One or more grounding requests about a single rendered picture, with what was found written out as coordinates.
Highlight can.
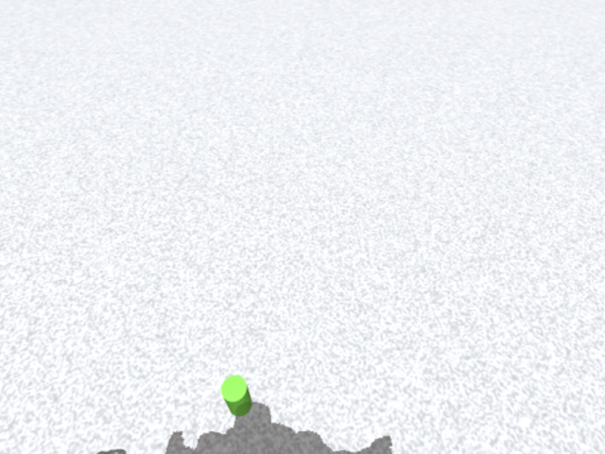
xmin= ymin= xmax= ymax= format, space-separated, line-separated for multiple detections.
xmin=221 ymin=375 xmax=251 ymax=416

